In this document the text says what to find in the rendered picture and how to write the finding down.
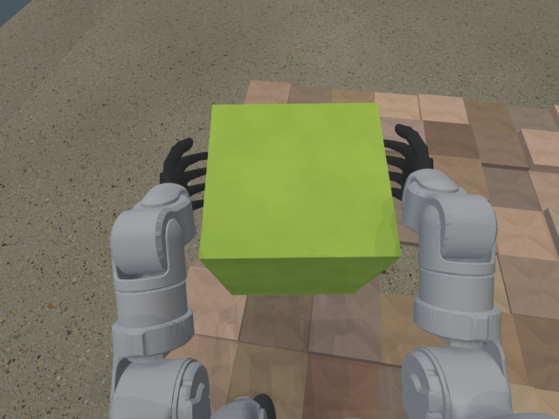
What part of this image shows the robot left shin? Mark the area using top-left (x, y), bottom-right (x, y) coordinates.
top-left (235, 396), bottom-right (259, 406)

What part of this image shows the robot left forearm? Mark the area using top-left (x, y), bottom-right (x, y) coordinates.
top-left (109, 182), bottom-right (197, 419)

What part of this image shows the left robot upper arm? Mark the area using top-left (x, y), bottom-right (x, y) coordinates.
top-left (111, 358), bottom-right (210, 419)

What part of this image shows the robot left hand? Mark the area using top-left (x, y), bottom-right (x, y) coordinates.
top-left (160, 138), bottom-right (208, 211)

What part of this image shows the robot right forearm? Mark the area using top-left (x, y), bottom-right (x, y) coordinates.
top-left (402, 168), bottom-right (513, 407)

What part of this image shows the robot right hand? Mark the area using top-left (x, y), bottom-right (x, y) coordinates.
top-left (383, 124), bottom-right (433, 201)

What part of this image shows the right robot upper arm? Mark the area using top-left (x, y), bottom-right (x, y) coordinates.
top-left (401, 347), bottom-right (558, 419)

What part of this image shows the carton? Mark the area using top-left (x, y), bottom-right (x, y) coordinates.
top-left (199, 103), bottom-right (402, 295)

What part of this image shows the left robot thigh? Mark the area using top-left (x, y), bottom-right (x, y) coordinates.
top-left (210, 401), bottom-right (267, 419)

